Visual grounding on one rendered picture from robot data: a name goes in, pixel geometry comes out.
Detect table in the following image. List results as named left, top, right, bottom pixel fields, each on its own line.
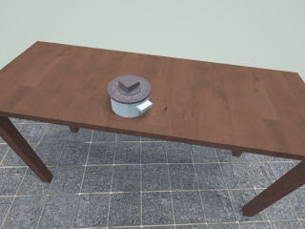
left=0, top=41, right=305, bottom=218

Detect knob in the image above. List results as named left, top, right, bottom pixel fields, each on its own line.
left=118, top=74, right=140, bottom=91

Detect pot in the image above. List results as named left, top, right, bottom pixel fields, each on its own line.
left=109, top=83, right=153, bottom=118

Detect lid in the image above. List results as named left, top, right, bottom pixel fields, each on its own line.
left=107, top=75, right=151, bottom=105

